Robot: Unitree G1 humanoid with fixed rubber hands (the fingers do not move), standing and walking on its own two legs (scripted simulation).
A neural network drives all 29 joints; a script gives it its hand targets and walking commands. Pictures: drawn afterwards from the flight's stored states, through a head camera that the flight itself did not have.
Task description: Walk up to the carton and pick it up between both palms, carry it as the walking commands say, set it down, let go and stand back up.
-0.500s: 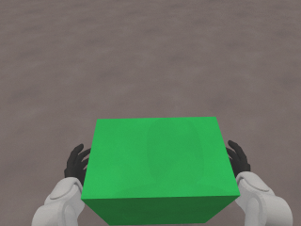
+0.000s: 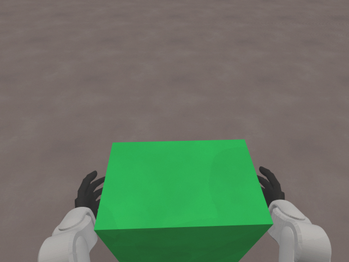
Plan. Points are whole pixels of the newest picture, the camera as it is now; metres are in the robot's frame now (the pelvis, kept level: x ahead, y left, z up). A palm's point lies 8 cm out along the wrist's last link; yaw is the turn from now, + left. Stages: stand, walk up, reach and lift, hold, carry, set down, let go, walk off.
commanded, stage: carry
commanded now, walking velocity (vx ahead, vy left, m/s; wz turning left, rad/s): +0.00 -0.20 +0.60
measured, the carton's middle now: (179, 209) +0.24 +0.00 +0.01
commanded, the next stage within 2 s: none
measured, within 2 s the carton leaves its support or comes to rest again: neither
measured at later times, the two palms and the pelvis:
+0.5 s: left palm (100, 257) +0.13 +0.14 +0.08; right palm (275, 182) +0.27 -0.20 +0.08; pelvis -0.01 -0.10 -0.01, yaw +18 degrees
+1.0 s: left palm out of the picture +0.09 +0.05 +0.09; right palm (293, 171) +0.30 -0.25 +0.08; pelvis +0.01 -0.21 +0.00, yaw +34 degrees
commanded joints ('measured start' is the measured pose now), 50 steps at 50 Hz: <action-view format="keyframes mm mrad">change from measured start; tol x32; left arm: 1 -454 -768 -878 -183 -274 -41 -85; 50 -382 -659 -787 -213 -217 -24 -86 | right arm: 1 -435 671 808 -244 279 -29 104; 50 -472 634 858 -269 270 1 92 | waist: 1 -32 160 -178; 8 -4 207 -233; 11 2 -338 -212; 24 0 -155 -209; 27 -35 438 -159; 41 7 222 -226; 44 9 -370 -199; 50 2 -167 -129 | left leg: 1 237 224 -265 -194 374 138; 8 52 146 -229 -97 297 58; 11 -348 -22 29 511 -358 -46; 13 -262 14 -9 696 -230 -44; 24 36 -7 109 -65 -39 1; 27 342 446 -570 -260 550 174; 41 102 157 -219 -103 366 64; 44 -322 -35 34 478 -362 -43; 50 -198 20 58 542 -159 -55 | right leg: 1 -66 8 26 -62 29 9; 10 624 -325 342 -757 239 -132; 23 417 -251 34 -529 530 -191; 29 -175 -32 81 128 -124 7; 43 624 -272 271 -757 170 -115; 50 347 -212 21 -627 332 -171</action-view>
